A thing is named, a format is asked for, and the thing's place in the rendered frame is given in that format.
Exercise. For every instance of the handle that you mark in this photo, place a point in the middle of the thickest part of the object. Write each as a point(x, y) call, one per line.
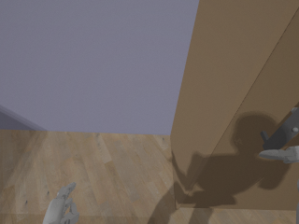
point(283, 134)

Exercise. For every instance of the right robot hand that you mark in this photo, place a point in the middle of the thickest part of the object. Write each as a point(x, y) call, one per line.
point(290, 155)

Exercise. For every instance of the wardrobe door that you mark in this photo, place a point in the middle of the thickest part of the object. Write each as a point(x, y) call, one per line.
point(235, 176)

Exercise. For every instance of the left robot hand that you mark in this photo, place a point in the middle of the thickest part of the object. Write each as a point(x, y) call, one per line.
point(56, 211)

